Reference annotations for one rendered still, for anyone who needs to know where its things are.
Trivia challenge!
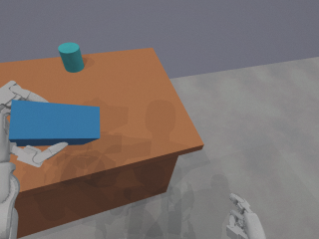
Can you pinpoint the robot right hand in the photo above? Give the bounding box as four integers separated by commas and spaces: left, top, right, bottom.
226, 193, 266, 239

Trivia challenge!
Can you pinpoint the robot left hand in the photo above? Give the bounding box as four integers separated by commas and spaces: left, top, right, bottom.
0, 81, 68, 167

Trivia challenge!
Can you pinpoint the left robot forearm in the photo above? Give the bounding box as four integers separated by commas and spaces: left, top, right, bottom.
0, 162, 20, 239

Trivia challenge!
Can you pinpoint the sponge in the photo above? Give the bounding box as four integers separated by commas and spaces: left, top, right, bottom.
8, 100, 101, 146

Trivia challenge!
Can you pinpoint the table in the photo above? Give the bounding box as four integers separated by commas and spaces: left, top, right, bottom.
0, 48, 204, 239

